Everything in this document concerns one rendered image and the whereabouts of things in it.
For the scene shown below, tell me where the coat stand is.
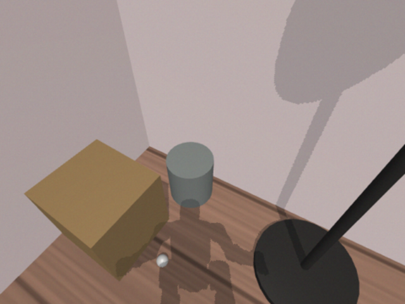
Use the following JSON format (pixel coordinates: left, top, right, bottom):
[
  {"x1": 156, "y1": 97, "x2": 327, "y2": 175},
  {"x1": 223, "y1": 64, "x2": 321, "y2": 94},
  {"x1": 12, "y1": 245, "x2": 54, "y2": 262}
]
[{"x1": 253, "y1": 145, "x2": 405, "y2": 304}]

